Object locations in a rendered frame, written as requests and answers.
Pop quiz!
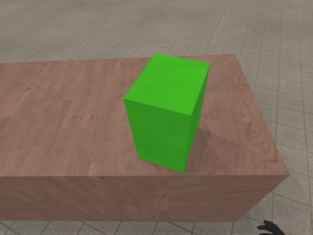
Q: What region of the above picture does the carton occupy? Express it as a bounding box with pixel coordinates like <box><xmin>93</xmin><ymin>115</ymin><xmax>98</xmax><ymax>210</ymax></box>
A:
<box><xmin>123</xmin><ymin>54</ymin><xmax>210</xmax><ymax>173</ymax></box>

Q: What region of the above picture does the right robot hand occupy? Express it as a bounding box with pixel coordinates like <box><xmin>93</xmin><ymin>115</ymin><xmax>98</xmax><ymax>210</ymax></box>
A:
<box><xmin>257</xmin><ymin>219</ymin><xmax>286</xmax><ymax>235</ymax></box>

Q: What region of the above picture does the pedestal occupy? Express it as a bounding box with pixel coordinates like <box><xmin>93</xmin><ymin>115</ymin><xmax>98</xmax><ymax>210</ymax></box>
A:
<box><xmin>0</xmin><ymin>54</ymin><xmax>290</xmax><ymax>222</ymax></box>

